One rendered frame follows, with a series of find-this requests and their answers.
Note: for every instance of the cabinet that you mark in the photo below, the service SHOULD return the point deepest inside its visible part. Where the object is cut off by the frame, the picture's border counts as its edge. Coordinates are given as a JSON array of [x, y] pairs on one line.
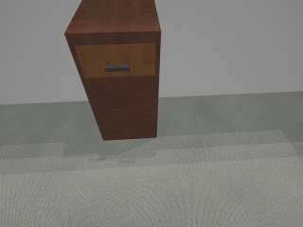
[[125, 107]]

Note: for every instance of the drawer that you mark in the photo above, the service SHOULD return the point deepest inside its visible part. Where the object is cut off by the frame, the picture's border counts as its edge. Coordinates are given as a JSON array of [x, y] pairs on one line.
[[93, 59]]

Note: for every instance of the handle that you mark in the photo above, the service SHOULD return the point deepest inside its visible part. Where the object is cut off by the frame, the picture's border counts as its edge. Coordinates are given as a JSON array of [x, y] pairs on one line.
[[117, 68]]

